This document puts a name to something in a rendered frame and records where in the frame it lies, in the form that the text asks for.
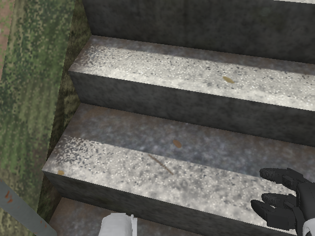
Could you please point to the robot right hand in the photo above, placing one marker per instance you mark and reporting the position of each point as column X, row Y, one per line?
column 290, row 211

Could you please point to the robot left thigh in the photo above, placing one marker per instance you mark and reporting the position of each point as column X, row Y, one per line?
column 119, row 224

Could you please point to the right robot forearm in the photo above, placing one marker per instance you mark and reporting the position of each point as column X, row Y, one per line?
column 308, row 228

